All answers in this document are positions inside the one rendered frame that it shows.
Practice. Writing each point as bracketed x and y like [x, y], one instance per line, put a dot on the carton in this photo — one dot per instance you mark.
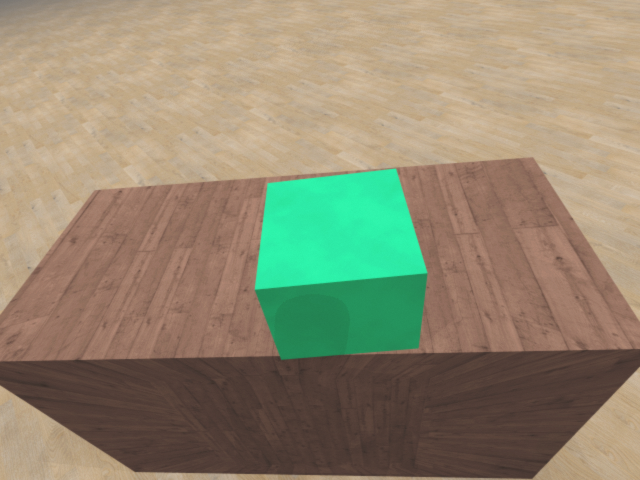
[340, 270]

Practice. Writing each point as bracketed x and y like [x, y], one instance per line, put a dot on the pedestal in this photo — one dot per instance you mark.
[141, 332]

